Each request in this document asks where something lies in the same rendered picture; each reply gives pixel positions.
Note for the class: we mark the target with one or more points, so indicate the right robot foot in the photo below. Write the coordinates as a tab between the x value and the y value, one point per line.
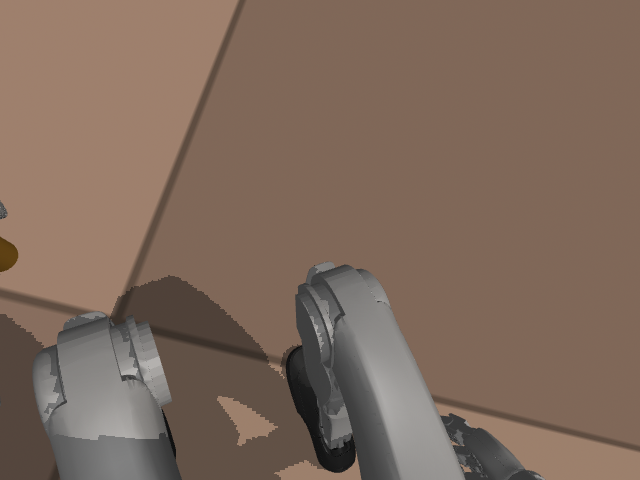
335	460

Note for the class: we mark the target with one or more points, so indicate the can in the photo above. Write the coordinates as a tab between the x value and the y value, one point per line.
8	255

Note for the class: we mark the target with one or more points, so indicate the right robot hand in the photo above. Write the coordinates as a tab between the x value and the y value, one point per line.
487	458

